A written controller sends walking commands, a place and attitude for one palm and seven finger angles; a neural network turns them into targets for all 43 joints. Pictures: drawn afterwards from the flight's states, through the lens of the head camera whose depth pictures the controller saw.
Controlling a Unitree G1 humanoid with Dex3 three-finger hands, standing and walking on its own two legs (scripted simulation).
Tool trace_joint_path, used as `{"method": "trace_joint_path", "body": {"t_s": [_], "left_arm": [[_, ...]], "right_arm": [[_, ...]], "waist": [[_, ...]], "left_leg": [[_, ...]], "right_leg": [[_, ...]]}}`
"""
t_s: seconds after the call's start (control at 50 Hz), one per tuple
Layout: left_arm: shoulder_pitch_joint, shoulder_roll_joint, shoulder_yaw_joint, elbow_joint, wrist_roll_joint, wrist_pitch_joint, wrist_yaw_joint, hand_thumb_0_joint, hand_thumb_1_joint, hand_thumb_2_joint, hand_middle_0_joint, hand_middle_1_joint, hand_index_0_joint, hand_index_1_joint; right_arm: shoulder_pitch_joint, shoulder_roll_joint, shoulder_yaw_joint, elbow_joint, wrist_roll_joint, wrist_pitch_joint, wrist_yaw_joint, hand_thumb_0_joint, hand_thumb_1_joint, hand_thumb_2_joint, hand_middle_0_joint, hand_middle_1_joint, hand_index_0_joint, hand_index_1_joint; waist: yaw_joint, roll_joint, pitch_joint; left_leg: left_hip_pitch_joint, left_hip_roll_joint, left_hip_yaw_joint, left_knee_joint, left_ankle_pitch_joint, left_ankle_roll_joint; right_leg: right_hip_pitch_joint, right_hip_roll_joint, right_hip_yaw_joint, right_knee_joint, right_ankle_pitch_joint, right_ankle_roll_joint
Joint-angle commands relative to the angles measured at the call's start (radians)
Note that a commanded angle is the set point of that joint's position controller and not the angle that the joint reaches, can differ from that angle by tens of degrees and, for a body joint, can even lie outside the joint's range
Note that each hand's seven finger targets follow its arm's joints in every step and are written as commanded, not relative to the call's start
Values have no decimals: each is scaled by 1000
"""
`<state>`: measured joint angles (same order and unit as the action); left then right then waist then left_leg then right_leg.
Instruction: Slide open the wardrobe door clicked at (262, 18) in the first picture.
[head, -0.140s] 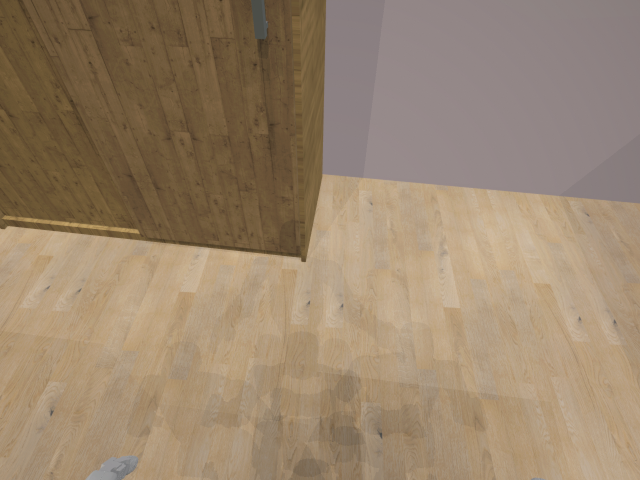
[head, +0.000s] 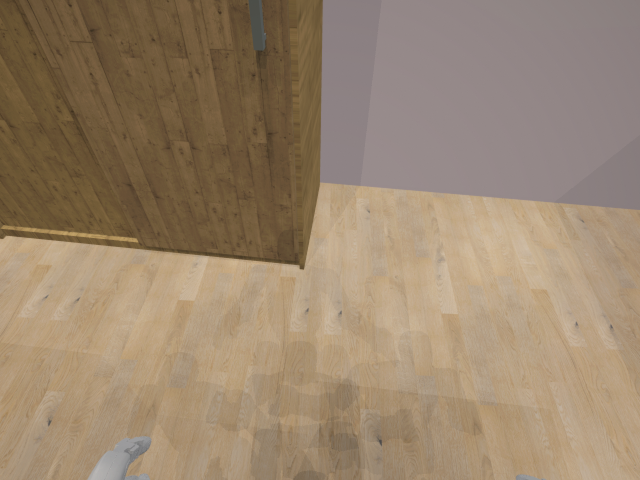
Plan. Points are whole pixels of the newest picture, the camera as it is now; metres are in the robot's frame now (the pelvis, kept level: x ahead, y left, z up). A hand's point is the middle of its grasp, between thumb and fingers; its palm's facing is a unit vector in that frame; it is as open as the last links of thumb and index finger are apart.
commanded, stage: stand and wait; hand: right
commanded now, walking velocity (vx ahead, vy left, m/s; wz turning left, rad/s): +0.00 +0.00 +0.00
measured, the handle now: out of the picture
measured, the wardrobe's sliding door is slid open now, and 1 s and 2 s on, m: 0.00 0.00 0.00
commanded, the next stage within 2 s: look at it before walking up in 0.94 s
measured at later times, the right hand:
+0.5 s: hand out of the picture +0.04 -0.24 -0.15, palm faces -0.02 +0.94 -0.34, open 7.4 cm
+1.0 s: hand out of the picture +0.04 -0.22 -0.15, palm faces -0.03 +0.95 -0.32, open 7.4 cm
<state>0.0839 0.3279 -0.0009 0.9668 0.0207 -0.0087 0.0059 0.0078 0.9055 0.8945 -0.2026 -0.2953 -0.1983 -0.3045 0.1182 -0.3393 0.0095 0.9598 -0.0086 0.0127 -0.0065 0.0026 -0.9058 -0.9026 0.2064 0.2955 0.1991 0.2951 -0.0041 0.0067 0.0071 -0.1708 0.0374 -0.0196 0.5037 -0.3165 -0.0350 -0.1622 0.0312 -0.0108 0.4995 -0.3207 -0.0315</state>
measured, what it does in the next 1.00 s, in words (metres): stands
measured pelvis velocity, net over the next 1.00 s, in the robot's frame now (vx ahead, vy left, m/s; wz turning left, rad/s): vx -0.03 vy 0.02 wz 0.01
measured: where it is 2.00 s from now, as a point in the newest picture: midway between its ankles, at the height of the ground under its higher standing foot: outside the picture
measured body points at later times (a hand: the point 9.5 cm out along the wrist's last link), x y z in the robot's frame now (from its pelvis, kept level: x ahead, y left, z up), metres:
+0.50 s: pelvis -0.02 +0.01 +0.01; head -0.02 +0.01 +0.46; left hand +0.06 +0.31 -0.12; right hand +0.04 -0.28 -0.13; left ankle -0.03 +0.14 -0.74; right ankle -0.03 -0.10 -0.74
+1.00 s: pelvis -0.03 +0.02 +0.01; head -0.03 +0.02 +0.46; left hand +0.04 +0.32 -0.12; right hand +0.04 -0.27 -0.12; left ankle -0.03 +0.14 -0.74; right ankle -0.03 -0.10 -0.74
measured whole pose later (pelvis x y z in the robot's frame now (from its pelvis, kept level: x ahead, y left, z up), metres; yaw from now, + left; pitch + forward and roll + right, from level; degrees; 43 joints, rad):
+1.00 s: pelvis -0.03 +0.02 +0.01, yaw +0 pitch -2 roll +0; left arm 0.12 0.33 0.00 1.12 0.01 -0.01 0.00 0.01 0.91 0.89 -0.20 -0.30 -0.20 -0.30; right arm 0.14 -0.33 0.01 1.08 -0.01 0.00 0.00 0.00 -0.91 -0.90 0.21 0.30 0.20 0.30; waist 0.00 0.01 0.03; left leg -0.15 0.00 -0.01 0.38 -0.20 -0.01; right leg -0.14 0.00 -0.01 0.38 -0.21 0.00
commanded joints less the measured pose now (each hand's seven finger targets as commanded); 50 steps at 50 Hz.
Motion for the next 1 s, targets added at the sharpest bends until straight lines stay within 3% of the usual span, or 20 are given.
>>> {"method": "trace_joint_path", "body": {"t_s": [0.0,0.28,0.46,0.68,0.98], "left_arm": [[-44,215,51,-57,-4,-26,12,0,900,900,-200,-300,-200,-300],[-49,211,47,2,-9,-26,12,0,900,900,-200,-300,-200,-300],[-31,216,41,43,-12,-24,8,0,900,900,-200,-300,-200,-300],[-17,218,38,73,-11,-24,5,0,900,900,-200,-300,-200,-300],[-10,215,37,82,-11,-26,5,0,900,900,-200,-300,-200,-300]], "right_arm": [[-31,-204,-48,-60,-3,-28,-13,0,-900,-900,200,300,200,300],[-19,-203,-48,-6,-1,-34,-9,0,-900,-900,200,300,200,300],[-22,-207,-45,32,-2,-34,-6,0,-900,-900,200,300,200,300],[-24,-207,-43,53,-2,-37,-5,0,-900,-900,200,300,200,300],[-22,-207,-43,54,-3,-42,-5,0,-900,-900,200,300,200,300]], "waist": [[3,-7,-78],[2,-16,-76],[1,4,-27],[1,12,-7],[3,-5,-29]], "left_leg": [[29,75,-43,-49,354,65],[51,83,-65,-109,332,66],[31,81,-80,-156,220,64],[4,80,-95,-187,149,65],[11,83,-103,-191,191,68]], "right_leg": [[37,-134,94,-90,421,-16],[53,-138,96,-131,351,-8],[24,-139,110,-175,232,-5],[14,-140,113,-197,180,0],[24,-143,106,-188,214,6]]}}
